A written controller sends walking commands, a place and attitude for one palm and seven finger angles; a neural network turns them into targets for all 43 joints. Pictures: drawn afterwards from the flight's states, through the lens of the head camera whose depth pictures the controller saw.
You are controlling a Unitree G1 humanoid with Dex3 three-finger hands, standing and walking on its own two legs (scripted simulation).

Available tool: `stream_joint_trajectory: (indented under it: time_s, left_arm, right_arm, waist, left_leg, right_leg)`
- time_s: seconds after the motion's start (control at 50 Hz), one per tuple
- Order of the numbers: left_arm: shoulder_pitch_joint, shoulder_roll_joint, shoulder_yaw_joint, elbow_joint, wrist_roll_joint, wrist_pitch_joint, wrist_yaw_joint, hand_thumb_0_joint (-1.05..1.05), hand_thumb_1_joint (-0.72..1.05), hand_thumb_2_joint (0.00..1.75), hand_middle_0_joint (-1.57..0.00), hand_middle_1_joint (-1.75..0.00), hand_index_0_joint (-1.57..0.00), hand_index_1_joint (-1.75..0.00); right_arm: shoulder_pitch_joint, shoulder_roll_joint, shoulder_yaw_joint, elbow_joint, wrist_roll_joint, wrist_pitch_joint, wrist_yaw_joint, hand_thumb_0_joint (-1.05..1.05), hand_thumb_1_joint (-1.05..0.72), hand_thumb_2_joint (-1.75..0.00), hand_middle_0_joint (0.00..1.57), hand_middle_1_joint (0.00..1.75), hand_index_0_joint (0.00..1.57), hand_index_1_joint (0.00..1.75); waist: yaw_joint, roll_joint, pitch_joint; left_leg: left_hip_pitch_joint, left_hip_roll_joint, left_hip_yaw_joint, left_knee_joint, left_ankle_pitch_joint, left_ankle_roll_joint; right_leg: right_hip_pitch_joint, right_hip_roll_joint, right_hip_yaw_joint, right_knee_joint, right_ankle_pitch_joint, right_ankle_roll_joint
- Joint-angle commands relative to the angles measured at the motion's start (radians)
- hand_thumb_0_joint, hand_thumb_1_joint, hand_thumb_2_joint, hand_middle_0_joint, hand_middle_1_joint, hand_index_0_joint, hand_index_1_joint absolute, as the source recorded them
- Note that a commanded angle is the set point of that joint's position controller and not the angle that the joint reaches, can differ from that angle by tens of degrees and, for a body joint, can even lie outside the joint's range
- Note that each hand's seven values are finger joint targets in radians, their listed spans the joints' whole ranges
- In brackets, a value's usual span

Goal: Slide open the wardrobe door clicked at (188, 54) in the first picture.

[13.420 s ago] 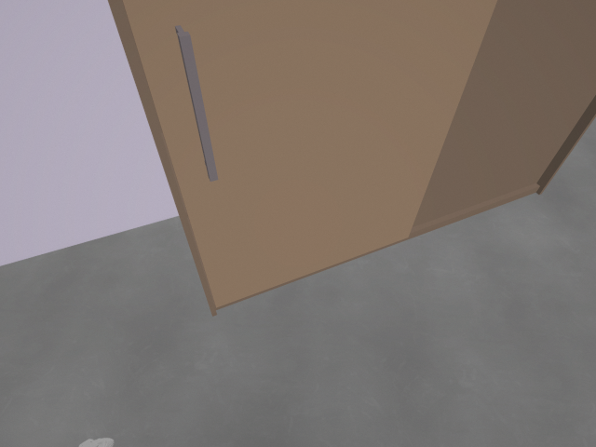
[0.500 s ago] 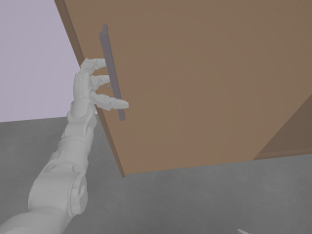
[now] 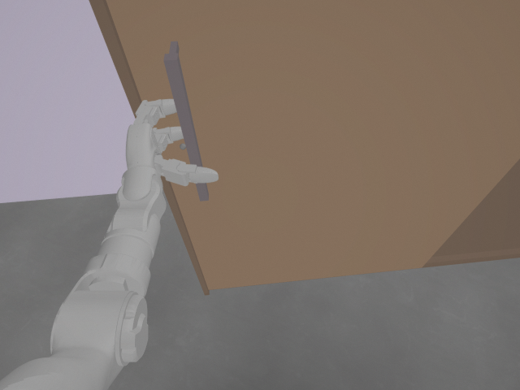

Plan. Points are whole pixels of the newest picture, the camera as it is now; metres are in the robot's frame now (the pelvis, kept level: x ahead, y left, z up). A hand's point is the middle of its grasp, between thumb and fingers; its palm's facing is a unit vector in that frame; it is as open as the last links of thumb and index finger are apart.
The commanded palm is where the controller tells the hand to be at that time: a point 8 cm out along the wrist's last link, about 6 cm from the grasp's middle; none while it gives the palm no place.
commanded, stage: slide the fingers in behind the handle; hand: left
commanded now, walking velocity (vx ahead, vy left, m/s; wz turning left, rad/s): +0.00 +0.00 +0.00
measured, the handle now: (191, 134) +0.53 +0.13 +0.09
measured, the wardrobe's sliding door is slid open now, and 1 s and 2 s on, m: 0.00 0.00 0.00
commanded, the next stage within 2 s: grip the handle and tug to test in 0.54 s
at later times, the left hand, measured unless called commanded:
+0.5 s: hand (191, 145) +0.46 +0.11 +0.13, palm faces +0.09 -1.00 +0.00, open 14.2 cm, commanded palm +0.43 +0.16 +0.13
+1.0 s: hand (188, 144) +0.47 +0.12 +0.13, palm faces +0.11 -0.99 +0.01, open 11.1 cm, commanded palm +0.43 +0.17 +0.13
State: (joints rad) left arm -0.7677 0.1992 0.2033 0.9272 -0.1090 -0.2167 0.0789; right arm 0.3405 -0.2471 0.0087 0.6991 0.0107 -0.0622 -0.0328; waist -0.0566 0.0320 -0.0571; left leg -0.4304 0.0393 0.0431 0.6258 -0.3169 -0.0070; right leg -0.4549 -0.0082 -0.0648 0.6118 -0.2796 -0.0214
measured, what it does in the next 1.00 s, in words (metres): stands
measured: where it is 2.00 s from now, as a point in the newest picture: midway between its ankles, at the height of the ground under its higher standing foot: outside the picture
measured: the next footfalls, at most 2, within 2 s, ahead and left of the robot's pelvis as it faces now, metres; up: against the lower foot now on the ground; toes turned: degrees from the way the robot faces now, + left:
none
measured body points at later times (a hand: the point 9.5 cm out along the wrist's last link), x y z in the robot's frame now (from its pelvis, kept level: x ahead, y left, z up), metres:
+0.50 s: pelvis +0.01 +0.01 +0.00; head +0.04 +0.00 +0.45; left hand +0.45 +0.17 +0.13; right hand +0.08 -0.24 -0.12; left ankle +0.00 +0.12 -0.73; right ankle +0.02 -0.11 -0.73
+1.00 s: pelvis +0.01 +0.01 +0.00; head +0.04 +0.00 +0.45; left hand +0.45 +0.17 +0.13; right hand +0.08 -0.25 -0.12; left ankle +0.00 +0.12 -0.73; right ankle +0.02 -0.11 -0.73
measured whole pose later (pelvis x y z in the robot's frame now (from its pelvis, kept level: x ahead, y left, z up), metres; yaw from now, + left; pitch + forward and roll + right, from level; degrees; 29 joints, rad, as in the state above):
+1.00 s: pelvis +0.01 +0.01 +0.00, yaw -1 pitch +7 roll +0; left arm -0.75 0.18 0.21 0.90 -0.09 -0.20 0.09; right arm 0.33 -0.24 0.01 0.69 0.01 -0.04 -0.03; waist -0.07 0.03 -0.06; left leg -0.42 0.04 0.05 0.62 -0.33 0.00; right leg -0.44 -0.01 -0.05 0.60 -0.28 -0.01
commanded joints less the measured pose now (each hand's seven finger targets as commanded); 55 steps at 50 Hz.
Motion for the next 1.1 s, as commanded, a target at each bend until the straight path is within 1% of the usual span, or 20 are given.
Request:
stream_joint_trajectory:
  time_s: [0.0, 0.08, 0.12, 0.2, 0.26, 0.28, 0.34, 0.44, 0.52, 0.56, 0.58, 0.62, 0.72, 0.76, 0.84, 0.9, 0.96, 1.0, 1.06, 1.08]
  left_arm:
    - [-0.521, 0.053, -0.069, -0.265, 0.009, -0.086, -0.025, 0.00, -0.50, 0.30, -0.30, -1.20, -0.30, -1.20]
    - [-0.552, 0.039, -0.083, -0.234, 0.007, -0.084, -0.015, 0.00, -0.50, 0.30, -0.30, -1.20, -0.30, -1.20]
    - [-0.552, 0.077, -0.051, -0.222, 0.015, -0.084, -0.010, 0.00, -0.50, 0.30, -0.30, -1.20, -0.30, -1.20]
    - [-0.541, 0.031, -0.086, -0.250, 0.014, -0.088, -0.011, 0.00, -0.50, 0.30, -0.30, -1.20, -0.30, -1.20]
    - [-0.505, 0.065, -0.053, -0.230, 0.013, -0.081, -0.006, 0.00, -0.50, 0.30, -0.30, -1.20, -0.30, -1.20]
    - [-0.516, 0.036, -0.078, -0.231, 0.012, -0.078, -0.009, 0.00, -0.50, 0.30, -0.30, -1.20, -0.30, -1.20]
    - [-0.523, 0.063, -0.050, -0.260, 0.020, -0.080, 0.003, 0.00, -0.50, 0.30, -0.30, -1.20, -0.30, -1.20]
    - [-0.490, 0.119, -0.001, -0.239, 0.025, -0.066, 0.009, 0.00, -0.50, 0.30, -0.30, -1.20, -0.30, -1.20]
    - [-0.485, 0.117, 0.003, -0.260, 0.023, -0.067, 0.013, 0.00, -0.50, 0.30, -0.30, -1.20, -0.30, -1.20]
    - [-0.447, 0.161, 0.042, -0.278, 0.025, -0.074, 0.015, 0.00, -0.50, 0.30, -0.30, -1.20, -0.30, -1.20]
    - [-0.447, 0.144, 0.029, -0.291, 0.023, -0.073, 0.013, 0.00, -0.50, 0.30, -0.30, -1.20, -0.30, -1.20]
    - [-0.438, 0.140, 0.022, -0.283, 0.026, -0.067, 0.009, 0.00, -0.50, 0.30, -0.30, -1.20, -0.30, -1.20]
    - [-0.466, 0.084, -0.029, -0.301, 0.018, -0.046, 0.003, 0.00, -0.27, 0.40, -0.32, -1.23, -0.32, -1.23]
    - [-0.477, 0.125, 0.004, -0.260, 0.017, -0.044, 0.007, 0.00, -0.17, 0.44, -0.33, -1.25, -0.33, -1.25]
    - [-0.440, 0.106, -0.005, -0.298, 0.018, -0.057, 0.001, 0.00, 0.01, 0.52, -0.35, -1.27, -0.35, -1.27]
    - [-0.465, 0.106, -0.012, -0.270, 0.018, -0.059, 0.001, 0.00, 0.15, 0.58, -0.37, -1.29, -0.37, -1.29]
    - [-0.446, 0.164, 0.037, -0.264, 0.022, -0.066, 0.002, 0.00, 0.29, 0.64, -0.38, -1.31, -0.38, -1.31]
    - [-0.457, 0.125, 0.003, -0.270, 0.019, -0.061, -0.005, 0.00, 0.39, 0.68, -0.40, -1.33, -0.40, -1.33]
    - [-0.467, 0.156, 0.029, -0.242, 0.017, -0.061, -0.003, 0.00, 0.53, 0.74, -0.41, -1.35, -0.41, -1.35]
    - [-0.467, 0.153, 0.025, -0.260, 0.019, -0.065, -0.005, 0.00, 0.57, 0.76, -0.42, -1.35, -0.42, -1.35]
  right_arm:
    - [0.026, -0.120, -0.045, -0.105, 0.002, -0.047, -0.002, 0.00, -0.90, -0.90, 0.20, 0.30, 0.20, 0.30]
    - [0.021, -0.123, -0.043, -0.098, 0.003, -0.050, -0.003, 0.00, -0.90, -0.90, 0.20, 0.30, 0.20, 0.30]
    - [0.025, -0.124, -0.043, -0.092, 0.000, -0.048, -0.004, 0.00, -0.90, -0.90, 0.20, 0.30, 0.20, 0.30]
    - [0.022, -0.118, -0.043, -0.098, 0.000, -0.049, 0.001, 0.00, -0.90, -0.90, 0.20, 0.30, 0.20, 0.30]
    - [0.031, -0.125, -0.045, -0.097, -0.001, -0.044, 0.001, 0.00, -0.90, -0.90, 0.20, 0.30, 0.20, 0.30]
    - [0.020, -0.119, -0.042, -0.100, 0.002, -0.044, 0.002, 0.00, -0.90, -0.90, 0.20, 0.30, 0.20, 0.30]
    - [0.026, -0.119, -0.045, -0.102, -0.003, -0.042, 0.005, 0.00, -0.90, -0.90, 0.20, 0.30, 0.20, 0.30]
    - [0.023, -0.120, -0.040, -0.107, -0.003, -0.029, 0.001, 0.00, -0.90, -0.90, 0.20, 0.30, 0.20, 0.30]
    - [0.020, -0.116, -0.041, -0.113, -0.005, -0.023, -0.001, 0.00, -0.90, -0.90, 0.20, 0.30, 0.20, 0.30]
    - [0.026, -0.120, -0.046, -0.116, -0.006, -0.020, -0.003, 0.00, -0.90, -0.90, 0.20, 0.30, 0.20, 0.30]
    - [0.020, -0.116, -0.043, -0.119, -0.006, -0.020, -0.002, 0.00, -0.90, -0.90, 0.20, 0.30, 0.20, 0.30]
    - [0.023, -0.118, -0.045, -0.117, -0.005, -0.019, -0.002, 0.00, -0.90, -0.90, 0.20, 0.30, 0.20, 0.30]
    - [0.011, -0.115, -0.044, -0.119, 0.001, -0.016, -0.004, 0.00, -0.90, -0.90, 0.20, 0.30, 0.20, 0.30]
    - [0.028, -0.124, -0.046, -0.106, -0.002, -0.015, -0.008, 0.00, -0.90, -0.90, 0.20, 0.30, 0.20, 0.30]
    - [0.018, -0.117, -0.045, -0.118, -0.002, -0.020, -0.005, 0.00, -0.90, -0.90, 0.20, 0.30, 0.20, 0.30]
    - [0.017, -0.118, -0.043, -0.112, -0.001, -0.019, -0.005, 0.00, -0.90, -0.90, 0.20, 0.30, 0.20, 0.30]
    - [0.027, -0.126, -0.048, -0.112, -0.004, -0.017, -0.007, 0.00, -0.90, -0.90, 0.20, 0.30, 0.20, 0.30]
    - [0.017, -0.119, -0.042, -0.118, -0.001, -0.017, -0.006, 0.00, -0.90, -0.90, 0.20, 0.30, 0.20, 0.30]
    - [0.031, -0.126, -0.045, -0.110, -0.003, -0.014, -0.010, 0.00, -0.90, -0.90, 0.20, 0.30, 0.20, 0.30]
    - [0.021, -0.121, -0.044, -0.114, -0.002, -0.015, -0.009, 0.00, -0.90, -0.90, 0.20, 0.30, 0.20, 0.30]
  waist:
    - [-0.033, -0.025, -0.353]
    - [-0.048, -0.055, -0.308]
    - [-0.036, -0.042, -0.330]
    - [-0.033, -0.020, -0.357]
    - [-0.025, -0.080, -0.352]
    - [-0.033, -0.042, -0.330]
    - [-0.019, -0.036, -0.364]
    - [-0.010, -0.062, -0.326]
    - [-0.011, -0.047, -0.342]
    - [0.004, -0.063, -0.377]
    - [0.001, -0.035, -0.378]
    - [-0.005, -0.064, -0.353]
    - [-0.021, -0.016, -0.327]
    - [-0.023, -0.067, -0.311]
    - [-0.007, -0.043, -0.360]
    - [-0.019, -0.044, -0.318]
    - [-0.005, -0.059, -0.353]
    - [-0.012, -0.038, -0.344]
    - [-0.017, -0.082, -0.334]
    - [-0.011, -0.038, -0.342]
  left_leg:
    - [0.168, -0.042, -0.028, -0.051, 0.247, 0.035]
    - [0.153, -0.039, -0.035, -0.056, 0.209, 0.036]
    - [0.153, -0.041, -0.035, -0.054, 0.210, 0.034]
    - [0.180, -0.038, -0.041, -0.050, 0.267, 0.029]
    - [0.160, -0.034, -0.042, -0.051, 0.279, 0.030]
    - [0.161, -0.036, -0.038, -0.052, 0.267, 0.030]
    - [0.168, -0.038, -0.040, -0.051, 0.278, 0.028]
    - [0.117, -0.039, -0.029, -0.063, 0.246, 0.030]
    - [0.130, -0.038, -0.022, -0.059, 0.278, 0.031]
    - [0.135, -0.037, -0.021, -0.056, 0.298, 0.032]
    - [0.137, -0.039, -0.015, -0.058, 0.301, 0.032]
    - [0.128, -0.036, -0.016, -0.061, 0.296, 0.033]
    - [0.150, -0.036, -0.017, -0.065, 0.269, 0.031]
    - [0.132, -0.035, -0.022, -0.068, 0.246, 0.033]
    - [0.148, -0.039, -0.015, -0.064, 0.286, 0.033]
    - [0.133, -0.038, -0.019, -0.065, 0.251, 0.032]
    - [0.133, -0.037, -0.018, -0.063, 0.271, 0.035]
    - [0.134, -0.040, -0.014, -0.063, 0.266, 0.034]
    - [0.121, -0.039, -0.017, -0.064, 0.252, 0.037]
    - [0.128, -0.040, -0.015, -0.064, 0.259, 0.035]
  right_leg:
    - [0.145, 0.028, 0.028, -0.057, 0.317, -0.001]
    - [0.117, 0.027, 0.026, -0.064, 0.276, 0.002]
    - [0.126, 0.026, 0.029, -0.059, 0.277, 0.000]
    - [0.127, 0.028, 0.021, -0.045, 0.313, -0.004]
    - [0.150, 0.029, 0.017, -0.043, 0.324, -0.002]
    - [0.130, 0.028, 0.021, -0.048, 0.315, -0.002]
    - [0.145, 0.029, 0.020, -0.040, 0.322, -0.005]
    - [0.173, 0.026, 0.024, -0.050, 0.314, -0.002]
    - [0.186, 0.027, 0.027, -0.048, 0.348, -0.002]
    - [0.214, 0.026, 0.028, -0.045, 0.364, -0.003]
    - [0.217, 0.025, 0.033, -0.046, 0.379, -0.001]
    - [0.213, 0.027, 0.029, -0.050, 0.376, -0.001]
    - [0.176, 0.028, 0.026, -0.064, 0.336, -0.002]
    - [0.180, 0.027, 0.027, -0.072, 0.313, 0.000]
    - [0.206, 0.027, 0.029, -0.059, 0.359, -0.003]
    - [0.180, 0.027, 0.029, -0.066, 0.326, -0.001]
    - [0.209, 0.026, 0.033, -0.060, 0.345, -0.002]
    - [0.199, 0.025, 0.033, -0.062, 0.348, -0.001]
    - [0.201, 0.025, 0.033, -0.067, 0.337, 0.002]
    - [0.198, 0.025, 0.036, -0.063, 0.343, 0.000]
